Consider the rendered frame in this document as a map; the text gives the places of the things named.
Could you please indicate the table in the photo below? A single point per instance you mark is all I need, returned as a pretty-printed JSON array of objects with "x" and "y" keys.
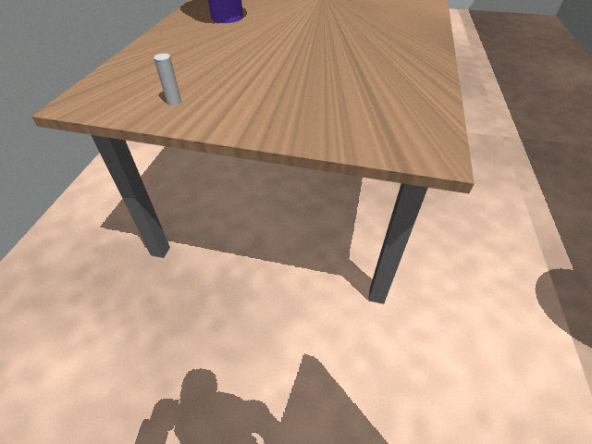
[{"x": 366, "y": 88}]

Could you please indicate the can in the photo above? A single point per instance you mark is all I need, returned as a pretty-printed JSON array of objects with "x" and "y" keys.
[{"x": 167, "y": 78}]

